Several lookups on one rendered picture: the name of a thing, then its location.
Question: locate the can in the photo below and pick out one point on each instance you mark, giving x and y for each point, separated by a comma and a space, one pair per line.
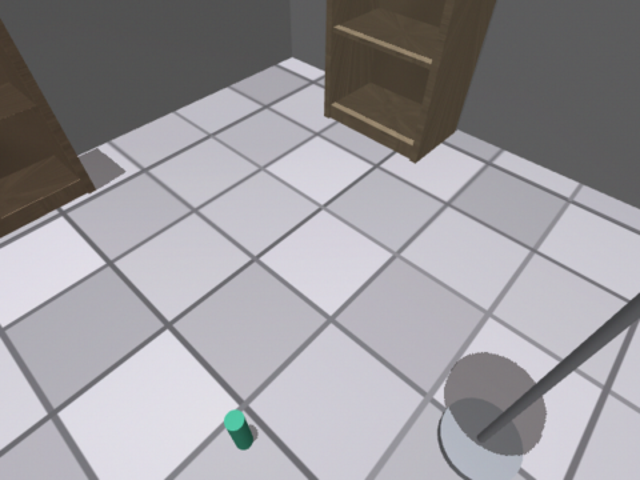
238, 429

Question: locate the bookshelf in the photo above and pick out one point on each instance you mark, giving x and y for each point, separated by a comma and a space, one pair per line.
39, 169
398, 71

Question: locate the floor lamp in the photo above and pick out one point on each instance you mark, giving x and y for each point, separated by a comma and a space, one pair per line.
480, 442

